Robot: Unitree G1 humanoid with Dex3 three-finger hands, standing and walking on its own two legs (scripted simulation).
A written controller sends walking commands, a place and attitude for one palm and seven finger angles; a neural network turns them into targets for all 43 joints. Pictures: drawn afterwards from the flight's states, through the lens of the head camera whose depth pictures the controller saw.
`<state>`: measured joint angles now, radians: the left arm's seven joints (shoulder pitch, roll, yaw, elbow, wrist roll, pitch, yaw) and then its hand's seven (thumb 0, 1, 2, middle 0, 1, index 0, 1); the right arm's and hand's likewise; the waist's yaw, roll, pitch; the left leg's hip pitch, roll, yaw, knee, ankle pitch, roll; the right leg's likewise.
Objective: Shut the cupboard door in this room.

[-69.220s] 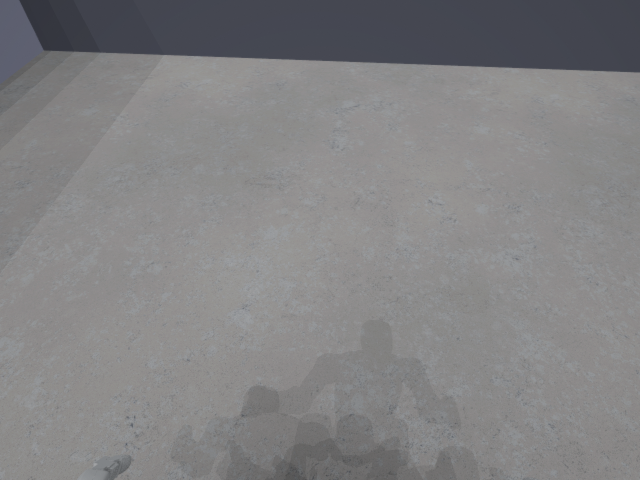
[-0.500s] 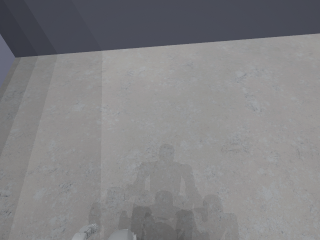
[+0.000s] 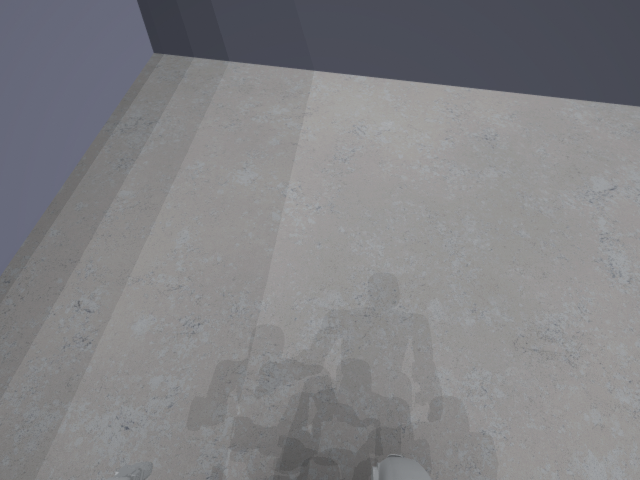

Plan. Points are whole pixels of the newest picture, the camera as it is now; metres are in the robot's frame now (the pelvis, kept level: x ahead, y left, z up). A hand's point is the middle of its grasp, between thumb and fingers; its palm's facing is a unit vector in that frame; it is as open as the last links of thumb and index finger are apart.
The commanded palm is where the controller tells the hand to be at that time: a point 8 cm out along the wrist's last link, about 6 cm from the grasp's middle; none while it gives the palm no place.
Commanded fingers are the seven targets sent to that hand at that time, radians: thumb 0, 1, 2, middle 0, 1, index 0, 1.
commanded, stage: turn to face it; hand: left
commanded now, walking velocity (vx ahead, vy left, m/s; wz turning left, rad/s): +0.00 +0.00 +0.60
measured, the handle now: out of the picture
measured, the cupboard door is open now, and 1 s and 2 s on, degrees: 95 95 95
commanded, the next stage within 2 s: none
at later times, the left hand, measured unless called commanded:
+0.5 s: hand out of the picture +0.00 +0.15 -0.15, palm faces +0.39 -0.88 -0.26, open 7.3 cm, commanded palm none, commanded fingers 0.00 0.90 0.90 -0.20 -0.30 -0.20 -0.30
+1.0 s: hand out of the picture -0.06 +0.24 -0.17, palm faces +0.62 -0.76 -0.19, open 7.4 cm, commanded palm none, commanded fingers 0.00 0.90 0.90 -0.20 -0.30 -0.20 -0.30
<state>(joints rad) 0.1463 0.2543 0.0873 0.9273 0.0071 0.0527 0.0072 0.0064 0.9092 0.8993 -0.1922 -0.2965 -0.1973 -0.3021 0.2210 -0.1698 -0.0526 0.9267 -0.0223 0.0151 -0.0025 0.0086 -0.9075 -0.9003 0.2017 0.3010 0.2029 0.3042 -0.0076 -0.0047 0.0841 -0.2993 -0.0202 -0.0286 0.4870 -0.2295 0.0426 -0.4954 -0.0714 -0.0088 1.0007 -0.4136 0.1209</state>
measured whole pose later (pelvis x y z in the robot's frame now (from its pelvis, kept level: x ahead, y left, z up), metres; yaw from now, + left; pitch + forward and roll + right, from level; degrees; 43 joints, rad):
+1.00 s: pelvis -0.02 +0.02 +0.00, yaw +36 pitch +1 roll -3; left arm 0.14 0.26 0.08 0.90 0.01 0.05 0.00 0.01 0.91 0.90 -0.19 -0.30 -0.20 -0.30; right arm 0.20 -0.18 -0.04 0.92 -0.01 0.02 0.00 0.01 -0.91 -0.90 0.20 0.30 0.20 0.30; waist 0.00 -0.04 0.07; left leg -0.22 -0.06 -0.04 0.44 -0.23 0.09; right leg -0.53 -0.10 0.00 1.11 -0.34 0.13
